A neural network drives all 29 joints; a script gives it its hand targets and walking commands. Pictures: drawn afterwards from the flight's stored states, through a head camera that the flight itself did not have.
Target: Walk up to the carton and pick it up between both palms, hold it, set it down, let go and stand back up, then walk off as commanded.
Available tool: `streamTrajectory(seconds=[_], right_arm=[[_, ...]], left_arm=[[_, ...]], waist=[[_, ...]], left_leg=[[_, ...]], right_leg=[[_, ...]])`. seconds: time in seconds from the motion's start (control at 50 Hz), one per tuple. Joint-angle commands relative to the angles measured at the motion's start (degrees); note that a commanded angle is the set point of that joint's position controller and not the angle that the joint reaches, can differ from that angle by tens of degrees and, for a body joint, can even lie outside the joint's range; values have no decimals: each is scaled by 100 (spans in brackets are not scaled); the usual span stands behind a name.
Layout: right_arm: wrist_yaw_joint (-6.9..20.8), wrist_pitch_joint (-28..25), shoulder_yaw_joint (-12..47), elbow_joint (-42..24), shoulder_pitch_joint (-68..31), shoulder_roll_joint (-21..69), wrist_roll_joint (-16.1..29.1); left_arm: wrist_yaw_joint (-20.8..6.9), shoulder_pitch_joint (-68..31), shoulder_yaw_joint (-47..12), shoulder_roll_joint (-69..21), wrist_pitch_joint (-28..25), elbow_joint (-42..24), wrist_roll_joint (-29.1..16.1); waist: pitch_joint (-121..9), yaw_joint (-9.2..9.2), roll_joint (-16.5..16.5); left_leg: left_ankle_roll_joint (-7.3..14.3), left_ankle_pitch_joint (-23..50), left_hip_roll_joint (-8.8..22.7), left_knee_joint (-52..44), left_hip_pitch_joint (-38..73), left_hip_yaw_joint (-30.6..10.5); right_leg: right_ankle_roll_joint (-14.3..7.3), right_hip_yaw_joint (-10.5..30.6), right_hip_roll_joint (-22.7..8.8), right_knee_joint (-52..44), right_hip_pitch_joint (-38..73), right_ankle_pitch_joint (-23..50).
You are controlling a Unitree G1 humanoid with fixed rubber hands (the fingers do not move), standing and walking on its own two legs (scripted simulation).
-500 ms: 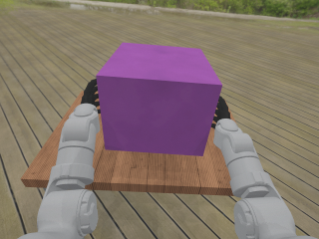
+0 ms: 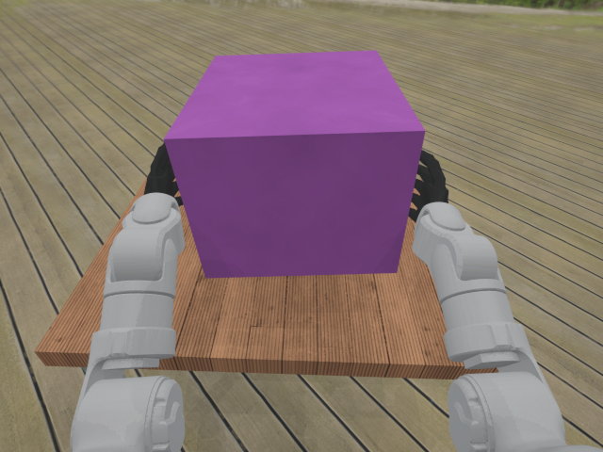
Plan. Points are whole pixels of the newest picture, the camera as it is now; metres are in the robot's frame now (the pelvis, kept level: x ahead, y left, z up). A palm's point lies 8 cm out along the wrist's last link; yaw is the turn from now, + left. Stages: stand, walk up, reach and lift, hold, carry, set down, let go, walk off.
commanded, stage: hold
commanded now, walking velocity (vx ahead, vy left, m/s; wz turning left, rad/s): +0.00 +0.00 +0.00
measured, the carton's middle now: (298, 154) +0.47 +0.00 +0.22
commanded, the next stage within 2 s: none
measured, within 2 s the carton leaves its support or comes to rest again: neither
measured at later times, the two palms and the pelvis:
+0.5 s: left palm (148, 226) +0.34 +0.18 +0.19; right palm (427, 227) +0.33 -0.16 +0.19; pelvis -0.02 +0.00 +0.00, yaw +0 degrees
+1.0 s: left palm (161, 216) +0.37 +0.18 +0.19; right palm (422, 226) +0.36 -0.16 +0.17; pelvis -0.01 +0.00 +0.00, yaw +0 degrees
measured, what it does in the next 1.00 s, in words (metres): stands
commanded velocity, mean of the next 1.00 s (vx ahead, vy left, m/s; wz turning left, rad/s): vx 0.00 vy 0.00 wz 0.00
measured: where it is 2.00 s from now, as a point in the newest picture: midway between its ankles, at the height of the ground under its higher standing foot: outside the picture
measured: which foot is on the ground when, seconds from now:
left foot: down 0.00-1.00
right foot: down 0.00-1.00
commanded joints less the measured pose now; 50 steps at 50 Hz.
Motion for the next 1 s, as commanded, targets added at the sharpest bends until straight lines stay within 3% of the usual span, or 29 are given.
streamTrajectory(seconds=[0.0,0.14,0.22,0.28,0.38,0.48,0.58,0.76,0.84,0.98], right_arm=[[951,-252,2845,-2173,-4679,2923,1101],[1015,-322,2823,-2404,-5110,3252,1107],[1104,-360,2668,-1973,-5011,3329,942],[1193,-407,2420,-1575,-5098,3294,751],[1389,-535,1839,-640,-5261,3280,272],[1492,-961,1609,-674,-5905,3386,-10],[1515,-1316,1757,-1079,-6441,3584,63],[1436,-1346,2031,-1088,-5923,3480,156],[1353,-1297,2293,-1443,-5792,3422,385],[1119,-1141,2860,-2553,-5422,3390,933]], left_arm=[[-1336,-3200,-2181,-3619,124,-1426,-131],[-1385,-3876,-2512,-3780,-7,-1934,-424],[-1320,-4218,-2589,-3841,-105,-1924,-452],[-1323,-4440,-2465,-3832,-143,-1643,-376],[-1423,-4697,-1939,-3714,-201,-698,-69],[-1512,-4959,-1854,-3813,-354,-116,-51],[-1367,-5271,-2227,-4099,-581,-180,-288],[-1296,-4613,-2133,-3986,-520,-265,-137],[-1296,-4390,-2226,-3985,-442,-614,-167],[-1236,-3948,-2749,-4089,-343,-1660,-459]], waist=[[-2160,-15,199],[-2548,-17,425],[-2457,-52,528],[-2209,-49,572],[-1439,31,395],[-1405,39,297],[-1910,-4,424],[-1923,-29,308],[-2138,-28,345],[-2955,-137,463]], left_leg=[[-137,2174,-602,-373,1363,-247],[-182,2314,-573,-369,1461,-240],[-213,2096,-519,-427,1500,-235],[-164,1571,-482,-586,1388,-221],[22,100,-434,-1044,798,-141],[165,-509,-459,-1203,498,-54],[155,-222,-462,-1067,699,-97],[118,470,-514,-879,1067,-86],[42,1099,-559,-695,1305,-104],[-194,2649,-632,-199,1827,-196]], right_leg=[[137,216,580,-404,2222,1979],[80,230,574,-375,2167,2031],[35,205,567,-423,1907,1601],[8,167,542,-509,1669,982],[-29,142,433,-675,1363,-239],[-48,139,345,-731,1354,-661],[-84,147,359,-690,1372,-430],[-33,88,400,-706,1594,25],[-8,85,447,-648,1801,545],[46,159,540,-415,2289,2185]])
